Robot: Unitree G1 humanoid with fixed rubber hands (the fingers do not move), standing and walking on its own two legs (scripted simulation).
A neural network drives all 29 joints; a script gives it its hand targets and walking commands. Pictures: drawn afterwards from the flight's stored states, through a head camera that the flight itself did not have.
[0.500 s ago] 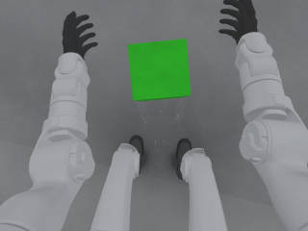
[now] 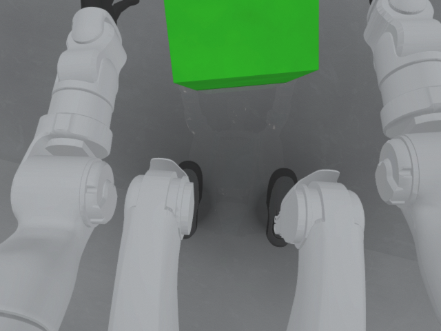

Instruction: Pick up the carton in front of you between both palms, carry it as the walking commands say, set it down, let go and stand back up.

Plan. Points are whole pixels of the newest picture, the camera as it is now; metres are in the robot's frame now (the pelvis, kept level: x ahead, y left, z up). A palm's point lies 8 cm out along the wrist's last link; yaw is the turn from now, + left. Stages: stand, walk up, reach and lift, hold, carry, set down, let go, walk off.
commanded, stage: reach and lift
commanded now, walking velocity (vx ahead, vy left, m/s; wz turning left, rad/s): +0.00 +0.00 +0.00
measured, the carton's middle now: (238, 25) +0.55 +0.01 -0.29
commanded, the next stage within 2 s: none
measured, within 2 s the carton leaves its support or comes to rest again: leaves its support in 1.02 s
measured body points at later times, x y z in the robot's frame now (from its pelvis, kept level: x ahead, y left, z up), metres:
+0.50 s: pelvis +0.01 +0.00 -0.05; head +0.38 -0.01 +0.20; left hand +0.55 +0.19 -0.22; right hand +0.59 -0.16 -0.22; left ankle +0.12 +0.12 -0.38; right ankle +0.11 -0.12 -0.38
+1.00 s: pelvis +0.00 +0.00 -0.05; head +0.37 -0.01 +0.19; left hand +0.56 +0.17 -0.22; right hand +0.59 -0.14 -0.22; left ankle +0.12 +0.12 -0.38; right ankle +0.11 -0.12 -0.38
